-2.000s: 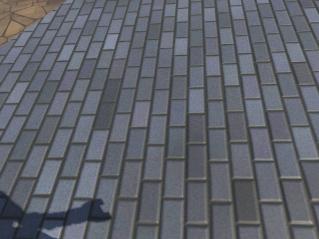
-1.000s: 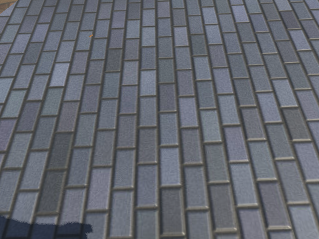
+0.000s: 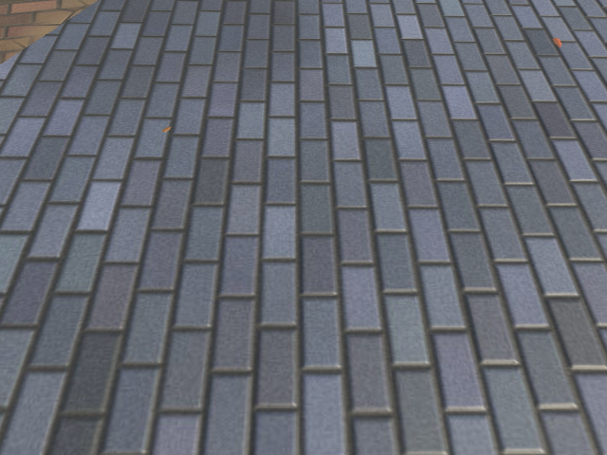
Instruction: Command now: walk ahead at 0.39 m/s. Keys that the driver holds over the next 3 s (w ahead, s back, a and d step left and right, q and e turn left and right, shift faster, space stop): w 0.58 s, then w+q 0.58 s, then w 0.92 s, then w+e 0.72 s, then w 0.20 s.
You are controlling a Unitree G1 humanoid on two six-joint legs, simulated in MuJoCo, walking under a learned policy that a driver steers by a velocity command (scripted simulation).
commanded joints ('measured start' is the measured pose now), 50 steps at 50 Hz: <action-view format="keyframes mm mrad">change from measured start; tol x32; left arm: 1 -122 152 23 -84 13 -3 -6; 17 -535 50 8 -326 -6 -8 -40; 24 18 269 86 -175 23 -2 -45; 50 -101 229 64 -145 12 24 10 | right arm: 1 92 -97 -29 -29 13 -37 19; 24 366 29 44 -31 -30 20 -33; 50 -157 -108 -21 -301 -8 37 26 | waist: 1 -143 -69 33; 3 -168 340 -102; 18 -51 127 126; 24 73 -257 -398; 50 -2 -53 51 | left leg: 1 116 0 -11 -197 213 61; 4 656 360 -609 -354 748 195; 16 236 210 -151 -686 535 100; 21 434 254 -115 -391 1022 51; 25 -323 -1 -214 590 -199 -9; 41 -391 151 -131 12 467 -65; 50 -272 59 33 -164 177 23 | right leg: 1 -102 -127 129 45 815 -148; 2 -363 10 7 440 850 -68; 3 -603 63 37 706 -53 -44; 6 -886 -12 89 812 56 -77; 22 -1 72 -55 -79 461 -146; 25 466 -307 753 -332 -1 -326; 32 -168 -176 206 -518 274 -245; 47 191 -243 -114 -455 535 -170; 50 221 -254 -164 -268 973 -136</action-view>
